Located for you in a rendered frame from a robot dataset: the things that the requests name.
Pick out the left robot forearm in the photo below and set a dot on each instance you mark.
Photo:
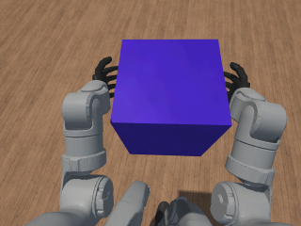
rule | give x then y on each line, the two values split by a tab
82	116

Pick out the robot right thigh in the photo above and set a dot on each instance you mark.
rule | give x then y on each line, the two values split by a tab
185	213

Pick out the robot right shin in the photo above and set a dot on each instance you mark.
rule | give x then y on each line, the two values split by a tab
164	221

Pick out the right robot forearm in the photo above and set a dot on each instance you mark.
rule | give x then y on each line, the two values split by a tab
257	137

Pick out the left robot hand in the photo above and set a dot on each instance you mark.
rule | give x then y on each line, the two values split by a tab
101	74

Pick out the right robot hand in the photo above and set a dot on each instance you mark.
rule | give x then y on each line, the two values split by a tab
237	82

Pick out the robot left upper arm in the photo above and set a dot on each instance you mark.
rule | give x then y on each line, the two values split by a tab
85	199

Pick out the robot right upper arm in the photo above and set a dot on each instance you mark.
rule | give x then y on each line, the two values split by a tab
237	204

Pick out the carton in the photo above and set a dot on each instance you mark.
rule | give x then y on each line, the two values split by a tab
170	97

